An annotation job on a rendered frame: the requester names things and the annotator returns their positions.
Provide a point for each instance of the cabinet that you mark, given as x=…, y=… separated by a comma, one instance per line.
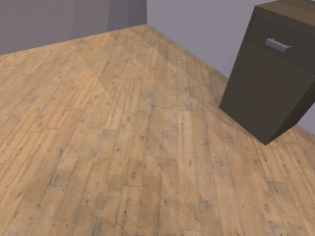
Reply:
x=264, y=94

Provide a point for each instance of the drawer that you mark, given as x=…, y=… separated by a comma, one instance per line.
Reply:
x=302, y=53

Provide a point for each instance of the handle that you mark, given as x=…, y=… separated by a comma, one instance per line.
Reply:
x=277, y=45

